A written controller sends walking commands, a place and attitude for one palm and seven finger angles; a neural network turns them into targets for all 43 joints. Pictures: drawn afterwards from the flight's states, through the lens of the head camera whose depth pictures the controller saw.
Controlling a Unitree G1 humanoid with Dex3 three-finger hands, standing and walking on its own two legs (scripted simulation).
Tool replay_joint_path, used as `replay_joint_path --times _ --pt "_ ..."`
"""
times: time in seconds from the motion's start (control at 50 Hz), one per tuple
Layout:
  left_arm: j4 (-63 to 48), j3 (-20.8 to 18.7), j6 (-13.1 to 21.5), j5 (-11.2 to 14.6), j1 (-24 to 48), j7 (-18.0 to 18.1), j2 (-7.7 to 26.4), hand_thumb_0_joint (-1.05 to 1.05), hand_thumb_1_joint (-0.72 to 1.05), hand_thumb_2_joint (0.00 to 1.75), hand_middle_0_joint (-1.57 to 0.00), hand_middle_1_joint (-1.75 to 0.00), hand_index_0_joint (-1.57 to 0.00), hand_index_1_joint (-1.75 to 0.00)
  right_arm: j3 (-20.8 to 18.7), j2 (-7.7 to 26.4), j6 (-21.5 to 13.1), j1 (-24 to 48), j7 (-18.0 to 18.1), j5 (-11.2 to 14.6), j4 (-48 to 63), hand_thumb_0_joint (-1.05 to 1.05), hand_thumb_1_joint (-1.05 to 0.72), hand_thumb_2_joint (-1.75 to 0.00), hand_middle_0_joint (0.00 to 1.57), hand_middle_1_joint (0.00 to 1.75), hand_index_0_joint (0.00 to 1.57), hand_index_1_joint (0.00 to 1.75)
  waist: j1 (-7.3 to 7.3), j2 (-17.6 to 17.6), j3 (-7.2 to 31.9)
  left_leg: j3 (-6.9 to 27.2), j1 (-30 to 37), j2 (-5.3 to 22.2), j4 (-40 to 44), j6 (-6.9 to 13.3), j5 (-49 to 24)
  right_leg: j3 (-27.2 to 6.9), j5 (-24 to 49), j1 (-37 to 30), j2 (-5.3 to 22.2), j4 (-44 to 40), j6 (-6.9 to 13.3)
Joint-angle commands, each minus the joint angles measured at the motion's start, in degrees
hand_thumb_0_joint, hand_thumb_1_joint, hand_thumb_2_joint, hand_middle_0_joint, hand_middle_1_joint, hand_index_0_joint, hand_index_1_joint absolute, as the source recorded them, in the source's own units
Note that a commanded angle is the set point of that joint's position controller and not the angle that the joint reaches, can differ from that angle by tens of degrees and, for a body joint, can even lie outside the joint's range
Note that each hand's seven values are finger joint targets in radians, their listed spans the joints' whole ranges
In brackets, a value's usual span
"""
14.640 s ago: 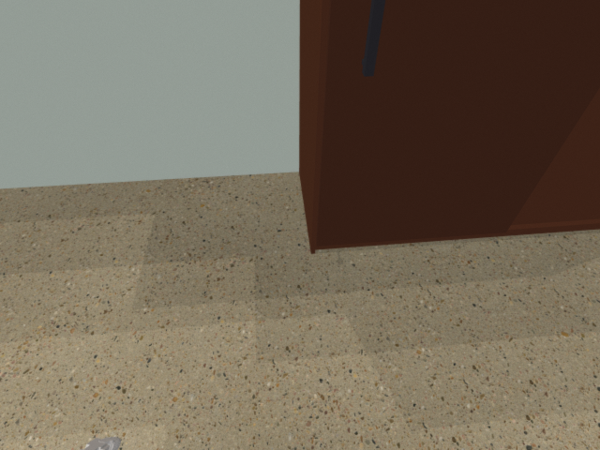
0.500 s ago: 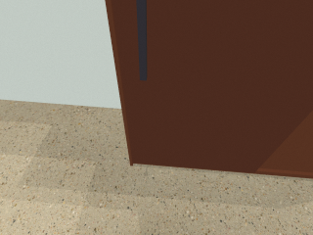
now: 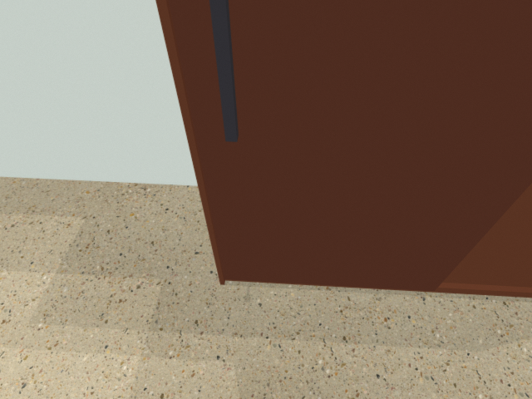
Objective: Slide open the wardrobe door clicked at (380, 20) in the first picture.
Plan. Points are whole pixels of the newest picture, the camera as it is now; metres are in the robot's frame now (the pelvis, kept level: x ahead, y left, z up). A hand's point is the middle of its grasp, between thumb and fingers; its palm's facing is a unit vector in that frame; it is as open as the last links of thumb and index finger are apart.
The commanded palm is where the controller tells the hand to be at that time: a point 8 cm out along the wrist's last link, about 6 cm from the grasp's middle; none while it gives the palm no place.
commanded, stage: look again from close up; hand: left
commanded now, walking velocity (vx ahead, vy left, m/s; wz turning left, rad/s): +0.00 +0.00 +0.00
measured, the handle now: (228, 71) +0.63 +0.11 +0.18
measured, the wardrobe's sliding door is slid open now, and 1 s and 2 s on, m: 0.00 0.00 0.00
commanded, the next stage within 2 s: shuffle to correct the standing spot in 0.68 s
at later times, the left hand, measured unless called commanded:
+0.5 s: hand out of the picture +0.03 +0.16 -0.17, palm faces +0.02 -0.97 -0.22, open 7.4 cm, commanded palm none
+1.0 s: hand out of the picture +0.02 +0.14 -0.18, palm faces +0.08 -0.98 -0.18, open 7.4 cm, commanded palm none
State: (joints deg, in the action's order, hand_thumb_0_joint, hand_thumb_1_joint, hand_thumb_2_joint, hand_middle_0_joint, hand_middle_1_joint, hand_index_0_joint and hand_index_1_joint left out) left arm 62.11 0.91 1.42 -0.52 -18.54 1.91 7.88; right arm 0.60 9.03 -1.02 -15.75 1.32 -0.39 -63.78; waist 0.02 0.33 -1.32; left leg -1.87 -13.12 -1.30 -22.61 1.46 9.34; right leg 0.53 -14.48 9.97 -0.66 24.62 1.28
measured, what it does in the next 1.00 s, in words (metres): shifts its weight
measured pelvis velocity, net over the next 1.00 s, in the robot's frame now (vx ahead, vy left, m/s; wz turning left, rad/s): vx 0.05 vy -0.03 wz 0.02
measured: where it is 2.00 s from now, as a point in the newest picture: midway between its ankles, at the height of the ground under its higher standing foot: outside the picture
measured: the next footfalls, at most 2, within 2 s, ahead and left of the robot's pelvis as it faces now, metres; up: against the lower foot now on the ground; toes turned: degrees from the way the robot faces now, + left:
right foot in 1.44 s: +0.22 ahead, -0.16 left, +0.00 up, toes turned -1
left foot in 1.70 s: +0.21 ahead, +0.06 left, +0.00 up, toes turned +6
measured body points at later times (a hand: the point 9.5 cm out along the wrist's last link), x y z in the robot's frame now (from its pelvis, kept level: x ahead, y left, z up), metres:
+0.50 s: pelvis +0.02 -0.02 +0.00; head +0.03 -0.03 +0.45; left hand +0.03 +0.21 -0.15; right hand +0.04 -0.25 -0.16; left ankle +0.03 +0.10 -0.74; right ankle -0.01 -0.10 -0.74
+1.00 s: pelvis +0.05 -0.03 -0.01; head +0.05 -0.03 +0.44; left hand +0.02 +0.19 -0.17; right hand +0.04 -0.26 -0.17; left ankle +0.03 +0.10 -0.74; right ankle -0.01 -0.10 -0.74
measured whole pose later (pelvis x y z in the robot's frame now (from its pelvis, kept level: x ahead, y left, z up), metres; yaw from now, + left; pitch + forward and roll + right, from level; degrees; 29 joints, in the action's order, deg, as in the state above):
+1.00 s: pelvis +0.05 -0.03 -0.01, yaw +1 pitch +0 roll -1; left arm 61.8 -0.6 1.2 -0.8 -21.0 1.2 8.6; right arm 0.6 9.9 0.0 -17.4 1.0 -1.2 -64.9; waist 0.7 0.5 0.2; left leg -2.0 -13.8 2.7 -33.1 0.2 19.5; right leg 2.5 -19.4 5.2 -4.2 24.6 4.4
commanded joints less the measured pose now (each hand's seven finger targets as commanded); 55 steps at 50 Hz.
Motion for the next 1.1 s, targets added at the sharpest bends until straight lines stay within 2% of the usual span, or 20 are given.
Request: replay_joint_path --times 0.0,0.24,0.32,0.36,0.42,0.46,0.52,0.7,0.76,0.78,0.8,0.86,0.88,0.92,0.98,1.0,1.02,1.04,1.06,1.08 --pt "-1.86 -1.20 0.94 -0.03 -3.61 0.27 6.68 0.00 0.90 0.90 -0.20 -0.30 -0.20 -0.30 -1.02 5.91 -0.84 -2.66 0.31 -0.13 1.81 0.00 -0.90 -0.90 0.20 0.30 0.20 0.30 -0.15 -0.40 -1.71 6.19 2.16 6.42 3.65 0.27 -2.70 -6.48 4.25 3.17 6.26 -5.50 1.57" --pt "-2.13 -1.49 1.13 -0.10 -2.58 0.34 8.22 0.00 0.90 0.90 -0.20 -0.30 -0.20 -0.30 -1.02 7.13 -1.05 -1.30 0.46 -0.18 1.75 0.00 -0.90 -0.90 0.20 0.30 0.20 0.30 0.13 -0.07 -0.84 5.59 3.65 6.79 2.69 0.19 -6.94 -6.52 10.17 0.78 6.40 -5.51 1.63" --pt "-2.14 -1.52 1.08 -0.02 -2.04 0.27 8.68 0.00 0.90 0.90 -0.20 -0.30 -0.20 -0.30 -0.90 7.45 -1.01 -1.02 0.46 -0.20 1.61 0.00 -0.90 -0.90 0.20 0.30 0.20 0.30 0.12 -0.14 -1.15 5.54 3.75 6.86 3.13 0.07 -6.32 -6.40 9.21 0.72 6.41 -5.89 1.54" --pt "-2.17 -1.56 1.16 -0.06 -2.19 0.29 8.79 0.00 0.90 0.90 -0.20 -0.30 -0.20 -0.30 -0.88 7.53 -1.00 -0.86 0.51 -0.20 1.66 0.00 -0.90 -0.90 0.20 0.30 0.20 0.30 0.14 -1.05 -1.28 5.38 3.98 6.89 2.77 0.09 -7.27 -6.42 11.27 0.51 6.52 -5.88 1.59" --pt "-2.13 -1.56 1.13 0.01 -1.82 0.24 9.06 0.00 0.90 0.90 -0.20 -0.30 -0.20 -0.30 -0.85 7.79 -0.98 -0.64 0.52 -0.24 1.44 0.00 -0.90 -0.90 0.20 0.30 0.20 0.30 0.19 -0.13 -0.98 5.33 4.39 6.95 3.02 0.00 -6.88 -6.37 10.41 0.41 6.50 -6.07 1.62" --pt "-2.18 -1.66 1.17 -0.05 -1.80 0.27 9.38 0.00 0.90 0.90 -0.20 -0.30 -0.20 -0.30 -0.86 7.95 -1.01 -0.64 0.57 -0.25 1.44 0.00 -0.90 -0.90 0.20 0.30 0.20 0.30 0.12 -0.33 -0.75 5.23 4.58 6.97 2.72 -0.01 -7.96 -6.42 12.43 -0.14 6.56 -5.88 1.67" --pt "-2.07 -1.64 1.08 0.02 -1.55 0.20 9.36 0.00 0.90 0.90 -0.20 -0.30 -0.20 -0.30 -0.82 8.17 -0.91 -0.44 0.58 -0.26 1.35 0.00 -0.90 -0.90 0.20 0.30 0.20 0.30 0.12 -0.29 -1.39 5.32 4.62 7.01 3.14 -0.09 -6.46 -6.59 10.08 0.58 6.38 -6.36 1.66" --pt "-2.09 -1.83 1.29 0.03 -1.72 0.30 10.15 0.00 0.90 0.90 -0.20 -0.30 -0.20 -0.30 -0.85 8.51 -0.90 -0.24 0.65 -0.24 1.23 0.00 -0.90 -0.90 0.20 0.30 0.20 0.30 0.23 -1.51 -0.68 4.62 4.83 6.95 2.47 -0.33 -7.53 -6.69 14.81 -0.89 6.68 -6.35 1.59" --pt "-1.97 -1.86 1.23 -0.03 -2.00 0.31 10.22 0.00 0.90 0.90 -0.20 -0.30 -0.20 -0.30 -0.80 8.33 -0.85 -0.07 0.69 -0.20 1.20 0.00 -0.90 -0.90 0.20 0.30 0.20 0.30 0.29 -0.62 -1.12 4.46 4.82 6.95 2.31 -0.31 -7.55 -6.75 15.02 -0.84 6.71 -6.59 1.46" --pt "-1.33 -1.43 1.02 0.07 -3.18 0.38 8.14 0.00 0.90 0.90 -0.20 -0.30 -0.20 -0.30 -0.26 6.31 -0.60 -0.91 0.60 -0.37 0.61 0.00 -0.90 -0.90 0.20 0.30 0.20 0.30 0.32 -1.31 -0.62 3.86 4.90 6.67 1.82 -0.67 -5.77 -6.70 12.80 -1.05 6.71 -6.81 1.18" --pt "-0.98 -1.39 0.78 -0.01 -4.00 0.30 7.62 0.00 0.90 0.90 -0.20 -0.30 -0.20 -0.30 -0.21 5.76 -0.31 -1.85 0.51 -0.50 0.20 0.00 -0.90 -0.90 0.20 0.30 0.20 0.30 0.37 -2.07 -0.76 3.15 4.23 6.13 1.20 -0.85 -1.56 -6.85 6.74 -0.90 6.65 -7.09 1.36" --pt "-1.02 -2.35 0.05 -0.34 -5.47 -0.24 8.61 0.00 0.90 0.90 -0.20 -0.30 -0.20 -0.30 -0.52 5.46 0.13 -1.61 0.01 -0.83 0.86 0.00 -0.90 -0.90 0.20 0.30 0.20 0.30 1.28 -4.51 -5.53 0.83 -2.70 3.93 -3.09 -0.88 8.60 -10.88 -11.85 0.08 8.05 -10.61 3.38" --pt "-1.02 -2.77 -0.09 -0.32 -6.17 -0.37 8.93 0.00 0.90 0.90 -0.20 -0.30 -0.20 -0.30 -0.52 5.26 0.14 -1.28 -0.08 -0.95 1.39 0.00 -0.90 -0.90 0.20 0.30 0.20 0.30 1.63 -5.84 -7.10 -0.13 -5.44 3.22 -6.02 -1.00 9.60 -13.33 -15.52 0.06 9.40 -12.19 4.57" --pt "-1.39 -3.42 0.02 -0.36 -7.61 -0.49 9.25 0.00 0.90 0.90 -0.20 -0.30 -0.20 -0.30 -0.82 5.11 -0.04 -0.67 -0.20 -1.02 2.35 0.00 -0.90 -0.90 0.20 0.30 0.20 0.30 1.98 -7.63 -9.02 -1.27 -9.63 3.54 -12.11 -1.10 11.03 -17.19 -15.27 -0.43 12.90 -13.89 7.39" --pt "-1.33 -3.96 0.67 -0.70 -9.73 -0.50 8.94 0.00 0.90 0.90 -0.20 -0.30 -0.20 -0.30 -1.13 4.22 -0.83 -0.42 -0.37 -0.88 3.51 0.00 -0.90 -0.90 0.20 0.30 0.20 0.30 1.93 -5.09 -8.01 -2.08 -12.13 4.57 -14.53 -0.91 14.17 -17.00 -0.68 -4.03 15.51 -10.11 10.62" --pt "-1.18 -4.12 0.88 -0.76 -9.97 -0.48 8.82 0.00 0.90 0.90 -0.20 -0.30 -0.20 -0.30 -1.22 3.75 -1.17 -1.40 -0.38 -0.81 3.44 0.00 -0.90 -0.90 0.20 0.30 0.20 0.30 1.43 -4.91 -6.84 -2.59 -10.30 4.50 -12.05 -0.79 13.55 -15.35 4.88 -4.76 15.12 -7.64 10.53" --pt "-1.14 -4.19 0.93 -0.68 -9.53 -0.51 8.51 0.00 0.90 0.90 -0.20 -0.30 -0.20 -0.30 -1.30 3.37 -1.56 -3.82 -0.28 -0.70 2.75 0.00 -0.90 -0.90 0.20 0.30 0.20 0.30 0.22 -4.24 -5.13 -3.14 -5.25 4.28 -7.30 -0.46 10.56 -12.61 8.98 -3.45 13.69 -3.81 9.48" --pt "-1.41 -3.96 0.79 -0.53 -8.35 -0.73 7.53 0.00 0.90 0.90 -0.20 -0.30 -0.20 -0.30 -1.45 3.64 -1.93 -7.90 -0.03 -0.66 1.32 0.00 -0.90 -0.90 0.20 0.30 0.20 0.30 -1.86 -1.00 -4.48 -2.85 3.42 4.24 -2.97 0.61 5.77 -7.60 11.61 1.93 9.87 2.42 7.33" --pt "-2.23 -3.49 0.93 -0.43 -7.52 -0.97 5.76 0.00 0.90 0.90 -0.20 -0.30 -0.20 -0.30 -1.97 6.28 -2.38 -13.81 0.39 -1.06 -0.61 0.00 -0.90 -0.90 0.20 0.30 0.20 0.30 -3.67 6.21 -2.93 5.05 12.65 10.31 -0.96 4.19 -3.31 -1.72 9.17 10.07 3.90 13.85 4.33" --pt "-3.71 -2.98 1.41 -0.52 -4.66 -0.95 3.64 0.00 0.90 0.90 -0.20 -0.30 -0.20 -0.30 -2.58 9.00 -2.53 -19.59 0.64 -1.29 -2.37 0.00 -0.90 -0.90 0.20 0.30 0.20 0.30 -5.11 16.97 -2.65 17.72 18.67 20.62 4.37 10.43 -12.03 4.77 -10.62 20.69 -0.42 27.77 1.87"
